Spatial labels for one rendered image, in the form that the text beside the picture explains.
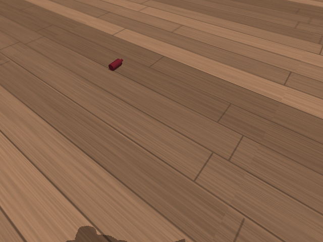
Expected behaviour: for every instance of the bottle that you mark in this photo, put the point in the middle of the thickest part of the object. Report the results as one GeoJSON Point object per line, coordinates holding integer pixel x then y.
{"type": "Point", "coordinates": [115, 64]}

